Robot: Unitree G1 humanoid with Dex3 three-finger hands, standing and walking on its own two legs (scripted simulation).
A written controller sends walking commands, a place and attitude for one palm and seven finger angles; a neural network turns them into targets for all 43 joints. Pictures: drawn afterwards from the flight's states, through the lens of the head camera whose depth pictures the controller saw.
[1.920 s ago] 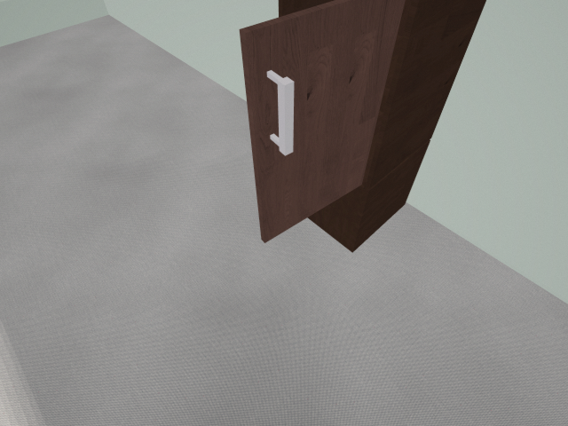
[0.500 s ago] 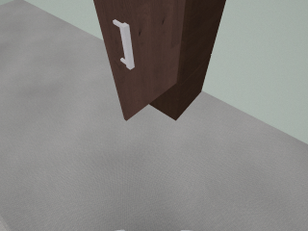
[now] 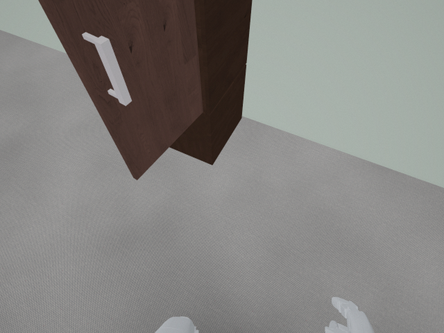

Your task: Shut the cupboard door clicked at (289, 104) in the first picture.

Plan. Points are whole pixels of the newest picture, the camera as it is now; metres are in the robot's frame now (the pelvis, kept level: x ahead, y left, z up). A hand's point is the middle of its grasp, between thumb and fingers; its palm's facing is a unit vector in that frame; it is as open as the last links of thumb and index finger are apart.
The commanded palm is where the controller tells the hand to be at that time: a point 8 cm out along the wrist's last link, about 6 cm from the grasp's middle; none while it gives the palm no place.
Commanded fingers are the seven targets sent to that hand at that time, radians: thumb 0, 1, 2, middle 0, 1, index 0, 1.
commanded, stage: walk around to get in front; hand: left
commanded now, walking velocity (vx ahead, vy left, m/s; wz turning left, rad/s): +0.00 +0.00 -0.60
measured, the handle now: (108, 71) +0.59 +0.32 +0.09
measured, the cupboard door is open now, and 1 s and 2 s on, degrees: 83 83 83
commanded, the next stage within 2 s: none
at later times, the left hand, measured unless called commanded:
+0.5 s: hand (154, 299) +0.18 +0.17 -0.17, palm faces -0.32 -0.90 -0.30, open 7.4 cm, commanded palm none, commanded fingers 0.00 0.90 0.90 -0.20 -0.30 -0.20 -0.30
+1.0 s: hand (202, 269) +0.25 +0.08 -0.16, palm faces -0.59 -0.78 -0.21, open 7.4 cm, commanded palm none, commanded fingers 0.00 0.90 0.90 -0.20 -0.30 -0.20 -0.30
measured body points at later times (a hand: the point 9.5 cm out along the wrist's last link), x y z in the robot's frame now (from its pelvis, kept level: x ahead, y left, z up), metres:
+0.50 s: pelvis +0.00 -0.01 -0.02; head +0.07 -0.04 +0.42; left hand +0.20 +0.22 -0.15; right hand -0.04 -0.29 -0.17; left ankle -0.01 +0.15 -0.68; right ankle -0.02 -0.12 -0.74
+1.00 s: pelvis +0.03 -0.02 -0.01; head +0.08 -0.05 +0.44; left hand +0.28 +0.12 -0.15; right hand -0.09 -0.23 -0.15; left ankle +0.08 +0.11 -0.74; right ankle -0.05 -0.10 -0.72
